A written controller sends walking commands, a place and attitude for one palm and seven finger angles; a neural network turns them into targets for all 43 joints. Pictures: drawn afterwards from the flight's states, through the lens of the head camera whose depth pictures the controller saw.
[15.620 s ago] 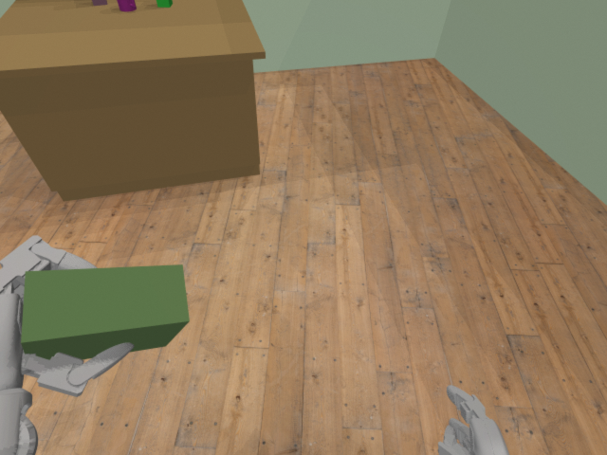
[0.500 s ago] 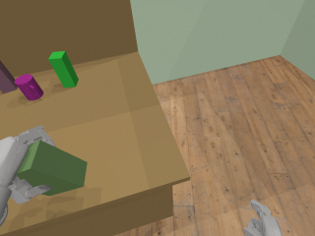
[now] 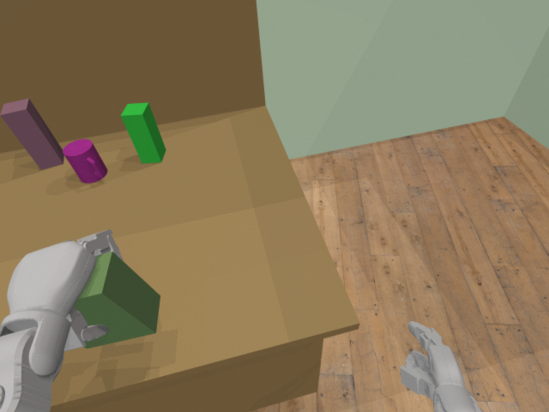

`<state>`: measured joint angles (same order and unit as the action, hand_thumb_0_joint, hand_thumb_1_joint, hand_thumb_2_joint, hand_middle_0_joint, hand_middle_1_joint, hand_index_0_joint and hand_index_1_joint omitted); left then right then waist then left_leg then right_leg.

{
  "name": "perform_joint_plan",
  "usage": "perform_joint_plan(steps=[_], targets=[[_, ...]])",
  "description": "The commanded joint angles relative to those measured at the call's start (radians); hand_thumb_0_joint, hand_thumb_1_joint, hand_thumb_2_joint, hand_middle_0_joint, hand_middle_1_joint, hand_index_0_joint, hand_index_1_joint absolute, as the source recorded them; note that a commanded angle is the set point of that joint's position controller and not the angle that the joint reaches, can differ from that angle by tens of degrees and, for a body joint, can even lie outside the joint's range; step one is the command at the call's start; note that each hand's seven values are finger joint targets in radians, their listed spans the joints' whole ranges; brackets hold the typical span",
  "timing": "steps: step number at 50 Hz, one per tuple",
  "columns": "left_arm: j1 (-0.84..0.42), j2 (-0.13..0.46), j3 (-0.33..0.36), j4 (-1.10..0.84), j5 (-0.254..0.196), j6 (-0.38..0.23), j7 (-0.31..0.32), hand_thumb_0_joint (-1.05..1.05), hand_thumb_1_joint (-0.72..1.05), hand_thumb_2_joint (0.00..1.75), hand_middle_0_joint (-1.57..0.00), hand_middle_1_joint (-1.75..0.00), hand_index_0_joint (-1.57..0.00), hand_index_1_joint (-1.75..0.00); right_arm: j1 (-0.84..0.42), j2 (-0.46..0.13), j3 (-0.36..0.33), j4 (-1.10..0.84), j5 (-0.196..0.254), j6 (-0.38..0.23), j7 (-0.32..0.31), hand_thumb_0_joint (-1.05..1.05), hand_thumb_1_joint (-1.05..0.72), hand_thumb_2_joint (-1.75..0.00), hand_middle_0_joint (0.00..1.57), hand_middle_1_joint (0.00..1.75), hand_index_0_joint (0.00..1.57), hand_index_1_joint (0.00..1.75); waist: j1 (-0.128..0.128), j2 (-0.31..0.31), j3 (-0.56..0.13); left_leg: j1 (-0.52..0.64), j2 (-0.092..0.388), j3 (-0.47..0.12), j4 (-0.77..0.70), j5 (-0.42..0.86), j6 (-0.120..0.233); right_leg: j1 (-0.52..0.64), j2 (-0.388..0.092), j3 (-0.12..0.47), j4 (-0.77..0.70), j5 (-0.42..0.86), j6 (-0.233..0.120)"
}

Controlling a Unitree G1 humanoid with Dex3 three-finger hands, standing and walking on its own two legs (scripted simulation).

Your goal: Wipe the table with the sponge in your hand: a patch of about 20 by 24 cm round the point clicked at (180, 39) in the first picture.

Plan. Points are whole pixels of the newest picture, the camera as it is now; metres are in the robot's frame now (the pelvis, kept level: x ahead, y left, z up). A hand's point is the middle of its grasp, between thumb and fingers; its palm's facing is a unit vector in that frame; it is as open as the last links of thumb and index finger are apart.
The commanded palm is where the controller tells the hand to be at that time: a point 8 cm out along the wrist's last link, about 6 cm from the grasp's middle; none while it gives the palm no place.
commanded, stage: turn the palm down, sponge in hand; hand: left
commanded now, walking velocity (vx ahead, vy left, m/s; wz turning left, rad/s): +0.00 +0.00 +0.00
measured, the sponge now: (108, 310) +0.22 +0.28 +0.05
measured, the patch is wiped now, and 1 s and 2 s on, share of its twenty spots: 0.00 0.00 0.00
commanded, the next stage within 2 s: move the sponge above the wiping area in 0.68 s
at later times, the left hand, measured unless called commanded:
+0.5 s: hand (77, 291) +0.22 +0.30 +0.10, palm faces -0.02 -0.07 -1.00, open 10.2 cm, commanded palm +0.19 +0.29 +0.16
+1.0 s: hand (91, 294) +0.22 +0.29 +0.09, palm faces -0.05 -0.07 -1.00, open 10.2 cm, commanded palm +0.20 +0.28 +0.15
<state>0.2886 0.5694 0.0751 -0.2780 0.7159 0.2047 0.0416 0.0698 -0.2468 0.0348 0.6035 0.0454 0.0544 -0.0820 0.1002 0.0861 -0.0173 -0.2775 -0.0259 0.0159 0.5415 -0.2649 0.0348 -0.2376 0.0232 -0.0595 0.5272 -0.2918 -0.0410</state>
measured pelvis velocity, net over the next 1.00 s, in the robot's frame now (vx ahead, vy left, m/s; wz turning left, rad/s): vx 0.00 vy -0.01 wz -0.01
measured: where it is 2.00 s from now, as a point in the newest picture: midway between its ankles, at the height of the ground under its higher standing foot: outside the picture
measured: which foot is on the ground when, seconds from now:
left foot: down 0.00-1.00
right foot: down 0.00-1.00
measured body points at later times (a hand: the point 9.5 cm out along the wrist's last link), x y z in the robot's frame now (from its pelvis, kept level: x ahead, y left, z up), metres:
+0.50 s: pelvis +0.00 +0.01 +0.01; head +0.00 -0.03 +0.46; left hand +0.21 +0.30 +0.15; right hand +0.25 -0.18 -0.08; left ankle +0.01 +0.10 -0.73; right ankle -0.01 -0.09 -0.73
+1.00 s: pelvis +0.00 -0.01 +0.01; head +0.00 -0.05 +0.46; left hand +0.22 +0.29 +0.14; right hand +0.24 -0.22 -0.08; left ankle +0.01 +0.10 -0.73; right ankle -0.01 -0.09 -0.73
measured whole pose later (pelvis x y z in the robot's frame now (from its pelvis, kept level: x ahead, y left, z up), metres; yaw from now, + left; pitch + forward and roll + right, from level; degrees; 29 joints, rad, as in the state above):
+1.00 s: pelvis +0.00 -0.01 +0.01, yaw -1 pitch -2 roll +0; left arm 0.18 0.53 0.00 -0.12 0.88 0.27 0.00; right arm 0.01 -0.27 0.03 0.67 0.04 0.07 -0.05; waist 0.12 0.10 0.03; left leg -0.18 -0.02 0.02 0.42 -0.21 0.03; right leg -0.15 0.04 -0.05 0.42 -0.24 -0.05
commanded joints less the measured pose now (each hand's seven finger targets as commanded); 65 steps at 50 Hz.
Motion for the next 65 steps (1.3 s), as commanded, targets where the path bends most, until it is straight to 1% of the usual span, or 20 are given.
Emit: perform_joint_plan(steps=[1,5,9,10,14,15,19,20,29,30,34,35,44,45,49,50,59,60,64,65], targets=[[-0.209,0.223,0.15,-0.186,0.071,0.027,0.044,0.0,0.1,1.3,-1.2,-1.6,-1.2,-1.6,-0.178,-0.107,-0.035,-0.149,-0.005,-0.05,0.008,0.0,-0.9,-0.9,0.2,0.3,0.2,0.3,0.003,0.04,-0.177,0.133,0.038,-0.097,-0.103,0.259,-0.006,0.038,-0.019,0.067,-0.106,0.169,-0.011],[-0.237,0.173,0.081,-0.157,0.105,0.065,0.018,0.0,0.1,1.3,-1.2,-1.6,-1.2,-1.6,-0.213,-0.105,-0.029,-0.147,-0.004,-0.042,0.018,0.0,-0.9,-0.9,0.2,0.3,0.2,0.3,0.003,0.028,-0.148,0.139,0.035,-0.108,-0.133,0.233,-0.003,0.056,-0.014,0.067,-0.127,0.152,-0.018],[-0.303,0.231,0.108,-0.168,0.166,0.072,0.005,0.0,0.1,1.3,-1.2,-1.6,-1.2,-1.6,-0.252,-0.105,-0.022,-0.133,-0.009,-0.036,0.028,0.0,-0.9,-0.9,0.2,0.3,0.2,0.3,0.023,0.042,-0.161,0.156,0.032,-0.136,-0.162,0.219,-0.002,0.081,-0.003,0.105,-0.131,0.14,-0.029],[-0.293,0.188,0.072,-0.173,0.169,0.067,0.004,0.0,0.1,1.3,-1.2,-1.6,-1.2,-1.6,-0.235,-0.099,-0.026,-0.137,-0.01,-0.039,0.03,0.0,-0.9,-0.9,0.2,0.3,0.2,0.3,0.017,0.041,-0.182,0.167,0.034,-0.125,-0.153,0.246,0.001,0.095,-0.01,0.078,-0.128,0.156,-0.025],[-0.302,0.229,0.114,-0.132,0.211,0.081,0.009,0.0,0.1,1.3,-1.2,-1.6,-1.2,-1.6,-0.263,-0.105,-0.024,-0.114,-0.012,-0.033,0.041,0.0,-0.9,-0.9,0.2,0.3,0.2,0.3,0.036,0.023,-0.165,0.17,0.034,-0.152,-0.166,0.257,-0.002,0.095,0.0,0.12,-0.142,0.158,-0.036],[-0.303,0.179,0.07,-0.127,0.198,0.083,0.004,0.0,0.1,1.3,-1.2,-1.6,-1.2,-1.6,-0.251,-0.099,-0.023,-0.121,-0.011,-0.033,0.041,0.0,-0.9,-0.9,0.2,0.3,0.2,0.3,0.028,0.008,-0.17,0.171,0.034,-0.135,-0.167,0.255,0.001,0.099,-0.009,0.082,-0.143,0.161,-0.027],[-0.308,0.22,0.107,-0.135,0.193,0.083,-0.003,0.0,0.1,1.3,-1.2,-1.6,-1.2,-1.6,-0.279,-0.105,-0.021,-0.111,-0.01,-0.035,0.041,0.0,-0.9,-0.9,0.2,0.3,0.2,0.3,0.036,0.02,-0.167,0.186,0.025,-0.143,-0.172,0.262,0.001,0.107,-0.001,0.126,-0.159,0.171,-0.037],[-0.294,0.158,0.053,-0.139,0.184,0.08,-0.008,0.0,0.1,1.3,-1.2,-1.6,-1.2,-1.6,-0.258,-0.098,-0.024,-0.118,-0.009,-0.037,0.04,0.0,-0.9,-0.9,0.2,0.3,0.2,0.3,0.022,0.008,-0.177,0.189,0.029,-0.126,-0.163,0.276,0.004,0.112,-0.01,0.091,-0.155,0.182,-0.029],[-0.312,0.223,0.112,-0.143,0.196,0.066,-0.006,0.0,0.1,1.3,-1.2,-1.6,-1.2,-1.6,-0.276,-0.106,-0.025,-0.104,-0.012,-0.04,0.039,0.0,-0.9,-0.9,0.2,0.3,0.2,0.3,0.031,0.019,-0.162,0.201,0.013,-0.123,-0.155,0.302,0.008,0.117,-0.003,0.153,-0.18,0.219,-0.043],[-0.298,0.172,0.069,-0.137,0.186,0.066,-0.007,0.0,0.1,1.3,-1.2,-1.6,-1.2,-1.6,-0.254,-0.1,-0.028,-0.112,-0.012,-0.041,0.037,0.0,-0.9,-0.9,0.2,0.3,0.2,0.3,0.023,0.004,-0.177,0.201,0.014,-0.108,-0.148,0.307,0.013,0.126,-0.012,0.117,-0.174,0.231,-0.034],[-0.313,0.223,0.114,-0.129,0.197,0.069,0.005,0.0,0.1,1.3,-1.2,-1.6,-1.2,-1.6,-0.282,-0.107,-0.028,-0.103,-0.009,-0.041,0.037,0.0,-0.9,-0.9,0.2,0.3,0.2,0.3,0.036,0.016,-0.164,0.201,0.007,-0.118,-0.155,0.289,0.008,0.118,-0.004,0.161,-0.184,0.208,-0.043],[-0.294,0.155,0.056,-0.129,0.179,0.07,0.004,0.0,0.1,1.3,-1.2,-1.6,-1.2,-1.6,-0.261,-0.099,-0.031,-0.115,-0.007,-0.043,0.035,0.0,-0.9,-0.9,0.2,0.3,0.2,0.3,0.021,0.004,-0.165,0.196,0.012,-0.1,-0.152,0.286,0.014,0.126,-0.015,0.121,-0.181,0.214,-0.032],[-0.284,0.232,0.126,-0.064,0.188,0.087,0.007,0.0,0.1,1.3,-1.2,-1.6,-1.2,-1.6,-0.271,-0.116,-0.033,-0.1,-0.006,-0.038,0.031,0.0,-0.9,-0.9,0.2,0.3,0.2,0.3,0.03,-0.025,-0.141,0.173,-0.004,-0.097,-0.148,0.269,0.011,0.124,-0.011,0.175,-0.189,0.225,-0.038],[-0.294,0.191,0.087,-0.061,0.181,0.084,0.004,0.0,0.1,1.3,-1.2,-1.6,-1.2,-1.6,-0.257,-0.113,-0.034,-0.108,-0.004,-0.039,0.029,0.0,-0.9,-0.9,0.2,0.3,0.2,0.3,0.019,-0.023,-0.151,0.168,0.0,-0.085,-0.145,0.261,0.015,0.128,-0.019,0.143,-0.183,0.222,-0.029],[-0.328,0.231,0.115,-0.058,0.188,0.06,0.005,0.0,0.1,1.3,-1.2,-1.6,-1.2,-1.6,-0.27,-0.116,-0.036,-0.103,-0.004,-0.047,0.023,0.0,-0.9,-0.9,0.2,0.3,0.2,0.3,0.026,0.001,-0.16,0.186,-0.008,-0.092,-0.141,0.249,0.016,0.113,-0.012,0.177,-0.191,0.204,-0.035],[-0.32,0.176,0.07,-0.062,0.178,0.047,0.005,0.0,0.1,1.3,-1.2,-1.6,-1.2,-1.6,-0.244,-0.107,-0.04,-0.11,-0.004,-0.053,0.021,0.0,-0.9,-0.9,0.2,0.3,0.2,0.3,0.012,-0.011,-0.176,0.186,-0.002,-0.076,-0.133,0.26,0.021,0.126,-0.019,0.144,-0.181,0.228,-0.027],[-0.278,0.224,0.137,-0.035,0.188,0.022,0.035,0.0,0.1,1.3,-1.2,-1.6,-1.2,-1.6,-0.245,-0.117,-0.051,-0.094,-0.006,-0.063,0.023,0.0,-0.9,-0.9,0.2,0.3,0.2,0.3,0.028,-0.012,-0.16,0.176,-0.003,-0.094,-0.128,0.264,0.015,0.102,-0.013,0.179,-0.178,0.238,-0.036],[-0.295,0.171,0.083,-0.04,0.187,0.02,0.036,0.0,0.1,1.3,-1.2,-1.6,-1.2,-1.6,-0.232,-0.111,-0.051,-0.102,-0.005,-0.065,0.022,0.0,-0.9,-0.9,0.2,0.3,0.2,0.3,0.016,-0.01,-0.173,0.17,0.001,-0.079,-0.126,0.26,0.018,0.103,-0.02,0.146,-0.173,0.235,-0.028],[-0.321,0.184,0.091,-0.015,0.199,0.032,0.051,0.0,0.1,1.3,-1.2,-1.6,-1.2,-1.6,-0.248,-0.114,-0.052,-0.092,-0.003,-0.065,0.021,0.0,-0.9,-0.9,0.2,0.3,0.2,0.3,0.02,-0.012,-0.158,0.176,0.002,-0.094,-0.136,0.241,0.012,0.076,-0.01,0.167,-0.18,0.199,-0.034],[-0.311,0.139,0.053,-0.004,0.192,0.032,0.052,0.0,0.1,1.3,-1.2,-1.6,-1.2,-1.6,-0.228,-0.11,-0.056,-0.098,-0.001,-0.067,0.019,0.0,-0.9,-0.9,0.2,0.3,0.2,0.3,0.009,-0.028,-0.158,0.166,0.005,-0.08,-0.132,0.236,0.018,0.082,-0.016,0.14,-0.177,0.198,-0.027]])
